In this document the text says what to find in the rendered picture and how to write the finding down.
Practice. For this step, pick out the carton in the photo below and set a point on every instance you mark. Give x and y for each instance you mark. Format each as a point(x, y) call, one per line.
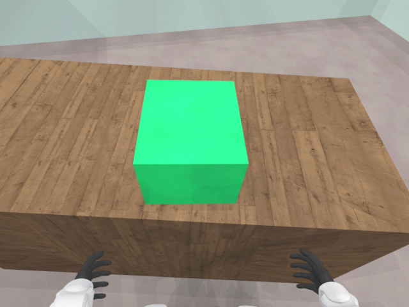
point(190, 146)

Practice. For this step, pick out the right robot hand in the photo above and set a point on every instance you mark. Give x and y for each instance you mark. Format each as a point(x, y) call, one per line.
point(318, 273)

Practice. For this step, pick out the pedestal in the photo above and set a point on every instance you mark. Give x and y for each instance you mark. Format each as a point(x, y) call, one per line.
point(319, 178)

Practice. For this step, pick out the left robot hand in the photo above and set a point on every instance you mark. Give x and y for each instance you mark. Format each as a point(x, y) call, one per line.
point(89, 266)

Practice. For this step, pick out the right robot forearm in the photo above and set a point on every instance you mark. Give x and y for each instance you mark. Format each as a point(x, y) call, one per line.
point(332, 294)

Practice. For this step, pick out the left robot forearm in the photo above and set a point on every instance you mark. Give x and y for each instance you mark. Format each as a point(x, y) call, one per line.
point(77, 293)

